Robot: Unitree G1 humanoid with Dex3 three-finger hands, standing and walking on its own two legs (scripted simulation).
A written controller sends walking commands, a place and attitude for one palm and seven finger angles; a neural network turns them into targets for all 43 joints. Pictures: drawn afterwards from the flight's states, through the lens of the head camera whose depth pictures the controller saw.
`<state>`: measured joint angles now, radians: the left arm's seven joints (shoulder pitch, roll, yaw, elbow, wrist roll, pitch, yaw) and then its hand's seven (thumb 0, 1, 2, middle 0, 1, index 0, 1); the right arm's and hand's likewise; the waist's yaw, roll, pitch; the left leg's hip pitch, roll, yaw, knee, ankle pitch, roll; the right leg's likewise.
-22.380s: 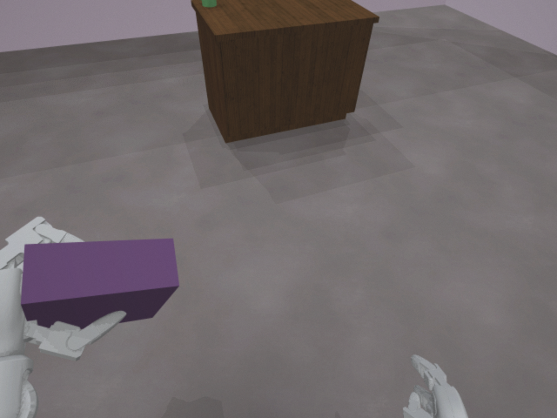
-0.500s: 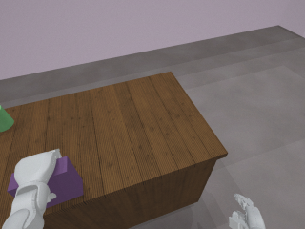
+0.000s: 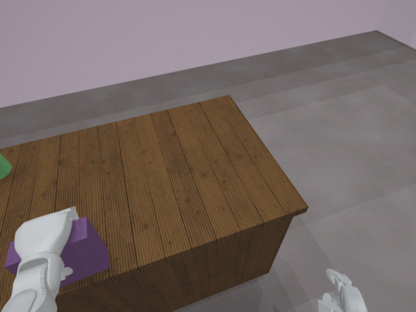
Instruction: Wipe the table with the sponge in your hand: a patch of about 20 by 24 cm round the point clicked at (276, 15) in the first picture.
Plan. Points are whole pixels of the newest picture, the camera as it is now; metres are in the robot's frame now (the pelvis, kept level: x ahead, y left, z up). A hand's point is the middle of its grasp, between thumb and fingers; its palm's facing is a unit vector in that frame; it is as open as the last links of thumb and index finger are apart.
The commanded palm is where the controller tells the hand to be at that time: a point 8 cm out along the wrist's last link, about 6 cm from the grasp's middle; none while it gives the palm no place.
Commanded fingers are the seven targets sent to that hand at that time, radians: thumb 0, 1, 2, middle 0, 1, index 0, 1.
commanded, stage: wipe forward along the first lane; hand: left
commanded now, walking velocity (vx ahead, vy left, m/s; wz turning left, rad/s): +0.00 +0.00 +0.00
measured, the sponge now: (68, 261) +0.20 +0.34 -0.06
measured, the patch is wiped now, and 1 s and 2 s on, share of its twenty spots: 0.00 0.45 0.50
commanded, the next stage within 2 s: slide across to the middle lane in 1.66 s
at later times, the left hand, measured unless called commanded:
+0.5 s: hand (59, 223) +0.26 +0.37 -0.01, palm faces -0.14 -0.01 -0.99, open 9.8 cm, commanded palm +0.25 +0.36 +0.02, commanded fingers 0.00 0.10 1.30 -1.20 -1.60 -1.20 -1.60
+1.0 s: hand (57, 200) +0.31 +0.41 -0.01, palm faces -0.15 +0.00 -0.99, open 9.8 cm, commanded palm +0.30 +0.40 +0.02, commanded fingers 0.00 0.10 1.30 -1.20 -1.60 -1.20 -1.60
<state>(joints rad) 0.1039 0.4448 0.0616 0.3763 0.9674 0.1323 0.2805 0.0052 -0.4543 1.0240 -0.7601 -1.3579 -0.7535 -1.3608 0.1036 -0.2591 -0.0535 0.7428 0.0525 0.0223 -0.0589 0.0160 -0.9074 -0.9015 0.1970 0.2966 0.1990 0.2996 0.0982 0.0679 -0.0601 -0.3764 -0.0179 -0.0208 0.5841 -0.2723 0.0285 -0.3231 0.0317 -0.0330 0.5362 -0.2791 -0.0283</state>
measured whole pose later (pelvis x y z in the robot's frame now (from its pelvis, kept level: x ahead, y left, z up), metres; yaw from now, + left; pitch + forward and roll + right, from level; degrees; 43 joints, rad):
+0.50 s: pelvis -0.01 +0.00 -0.01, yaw +0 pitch +9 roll -2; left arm -0.16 0.53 0.10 0.64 0.99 0.08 0.26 0.01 -0.48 1.05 -0.77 -1.34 -0.77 -1.35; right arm 0.16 -0.27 -0.04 0.73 0.07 0.06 -0.07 0.01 -0.91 -0.90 0.20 0.30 0.20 0.30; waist 0.07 0.06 -0.09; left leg -0.55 -0.01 -0.04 0.69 -0.29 0.02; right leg -0.49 0.04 -0.05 0.63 -0.30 -0.03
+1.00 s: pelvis -0.02 +0.01 -0.03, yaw -1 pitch +14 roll -3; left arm -0.42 0.67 0.16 0.93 1.01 0.00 0.25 0.02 -0.51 1.08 -0.78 -1.33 -0.77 -1.35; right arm 0.24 -0.28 -0.03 0.73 0.08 0.07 -0.05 0.01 -0.91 -0.90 0.20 0.30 0.20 0.30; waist 0.01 0.06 -0.12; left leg -0.72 0.00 -0.03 0.80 -0.32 0.03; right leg -0.65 0.05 -0.05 0.72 -0.31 -0.02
